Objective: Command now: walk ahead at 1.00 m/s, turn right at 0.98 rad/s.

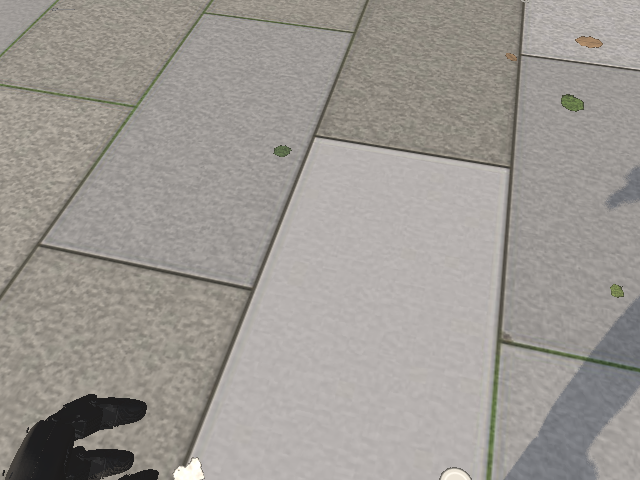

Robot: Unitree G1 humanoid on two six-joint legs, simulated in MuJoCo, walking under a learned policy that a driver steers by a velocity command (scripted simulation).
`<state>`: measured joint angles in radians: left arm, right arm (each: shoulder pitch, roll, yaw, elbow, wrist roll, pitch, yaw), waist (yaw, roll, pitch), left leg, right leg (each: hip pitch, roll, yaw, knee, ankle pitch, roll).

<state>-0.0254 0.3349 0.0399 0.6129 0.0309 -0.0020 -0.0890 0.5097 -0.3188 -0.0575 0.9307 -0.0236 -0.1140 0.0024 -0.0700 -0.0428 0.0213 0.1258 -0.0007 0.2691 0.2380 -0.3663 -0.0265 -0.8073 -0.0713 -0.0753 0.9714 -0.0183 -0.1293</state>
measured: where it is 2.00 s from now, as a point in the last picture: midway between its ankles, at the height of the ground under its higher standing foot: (323, 462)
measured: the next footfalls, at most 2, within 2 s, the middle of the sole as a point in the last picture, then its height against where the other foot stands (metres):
right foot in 0.12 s outside the picture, level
left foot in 0.58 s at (290, 451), level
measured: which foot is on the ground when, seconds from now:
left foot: down 0.00-0.12, up 0.14-0.56, down 0.58-1.00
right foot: up 0.00-0.10, down 0.12-0.58, up 0.60-1.00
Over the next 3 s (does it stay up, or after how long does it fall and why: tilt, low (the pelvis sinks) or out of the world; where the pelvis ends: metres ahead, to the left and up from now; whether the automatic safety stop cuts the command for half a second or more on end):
stays up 0.52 -0.02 -0.01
